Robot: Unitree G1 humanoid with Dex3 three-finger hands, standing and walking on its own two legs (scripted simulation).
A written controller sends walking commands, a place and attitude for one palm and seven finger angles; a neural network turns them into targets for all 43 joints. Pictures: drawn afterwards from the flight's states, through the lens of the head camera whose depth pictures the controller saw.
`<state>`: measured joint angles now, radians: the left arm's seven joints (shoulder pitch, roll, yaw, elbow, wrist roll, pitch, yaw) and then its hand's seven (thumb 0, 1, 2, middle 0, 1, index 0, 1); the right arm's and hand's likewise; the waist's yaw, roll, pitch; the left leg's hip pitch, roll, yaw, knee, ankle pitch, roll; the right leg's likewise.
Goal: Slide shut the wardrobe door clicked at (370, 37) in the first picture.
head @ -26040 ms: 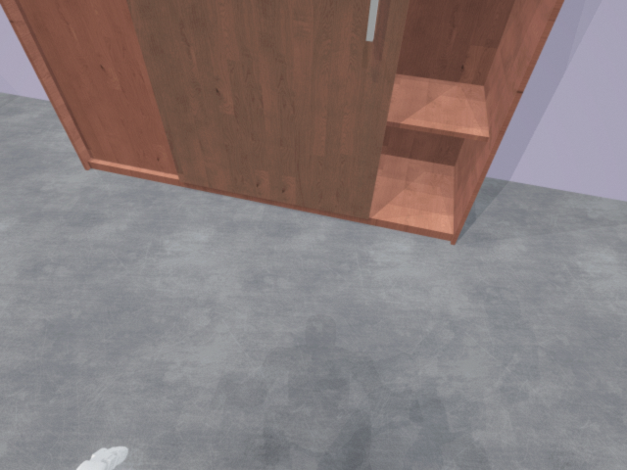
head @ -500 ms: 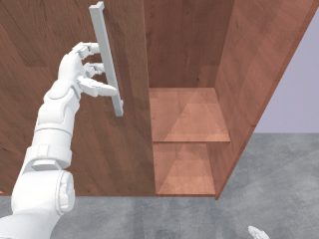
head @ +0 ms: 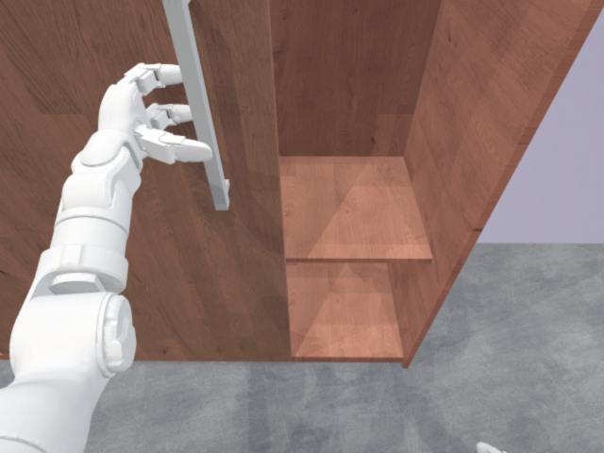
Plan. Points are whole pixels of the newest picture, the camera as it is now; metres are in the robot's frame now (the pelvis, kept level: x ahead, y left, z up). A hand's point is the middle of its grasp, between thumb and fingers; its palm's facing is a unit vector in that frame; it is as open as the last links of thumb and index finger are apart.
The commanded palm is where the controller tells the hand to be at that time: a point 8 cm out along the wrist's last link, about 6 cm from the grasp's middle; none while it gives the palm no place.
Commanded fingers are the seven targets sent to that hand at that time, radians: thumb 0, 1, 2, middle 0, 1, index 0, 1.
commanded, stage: feel for the door with the fingertips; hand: left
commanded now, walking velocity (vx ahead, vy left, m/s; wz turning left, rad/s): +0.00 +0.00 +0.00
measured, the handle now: (206, 117) +0.51 +0.14 +0.20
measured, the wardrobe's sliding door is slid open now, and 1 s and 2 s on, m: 0.37 0.37 0.37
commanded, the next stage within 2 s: slide the fingers in behind the handle in 0.02 s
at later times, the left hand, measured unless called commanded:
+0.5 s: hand (181, 124) +0.46 +0.16 +0.22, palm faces -0.01 -1.00 +0.01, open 13.9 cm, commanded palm +0.44 +0.21 +0.22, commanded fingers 0.00 -0.50 0.30 -0.30 -1.20 -0.30 -1.20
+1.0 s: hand (206, 123) +0.46 +0.12 +0.23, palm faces +0.00 -1.00 +0.01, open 14.0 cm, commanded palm +0.44 +0.18 +0.22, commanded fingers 0.00 -0.50 0.30 -0.30 -1.20 -0.30 -1.20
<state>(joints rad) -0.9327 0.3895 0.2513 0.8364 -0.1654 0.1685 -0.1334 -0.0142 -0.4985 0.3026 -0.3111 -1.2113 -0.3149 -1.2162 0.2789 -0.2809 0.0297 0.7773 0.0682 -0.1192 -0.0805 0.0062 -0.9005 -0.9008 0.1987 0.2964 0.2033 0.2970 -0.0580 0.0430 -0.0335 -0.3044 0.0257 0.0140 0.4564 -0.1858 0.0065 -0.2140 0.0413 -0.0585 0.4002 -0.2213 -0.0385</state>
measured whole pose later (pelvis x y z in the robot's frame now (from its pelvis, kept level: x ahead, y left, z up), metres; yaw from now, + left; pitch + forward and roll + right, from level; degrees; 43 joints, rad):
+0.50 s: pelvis -0.01 +0.02 +0.00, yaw -1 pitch +2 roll -1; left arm -0.93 0.35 0.23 0.84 -0.15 0.13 -0.10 -0.01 -0.50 0.30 -0.31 -1.22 -0.31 -1.21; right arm 0.31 -0.26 0.04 0.78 0.07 -0.17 -0.06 0.01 -0.90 -0.90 0.20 0.30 0.20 0.30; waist -0.07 0.04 -0.04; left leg -0.32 0.01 0.03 0.46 -0.18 0.03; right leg -0.23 0.02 -0.04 0.41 -0.21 -0.02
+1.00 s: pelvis +0.00 +0.00 +0.00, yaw -1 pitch +1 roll -1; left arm -0.89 0.27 0.20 0.74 -0.16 0.21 -0.04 -0.01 -0.50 0.30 -0.30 -1.20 -0.30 -1.20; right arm 0.26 -0.25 0.04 0.77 0.06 -0.12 -0.06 0.01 -0.90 -0.90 0.20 0.30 0.20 0.30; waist -0.05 0.04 -0.05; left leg -0.27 0.02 0.03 0.44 -0.19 0.01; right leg -0.19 0.03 -0.04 0.39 -0.22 -0.03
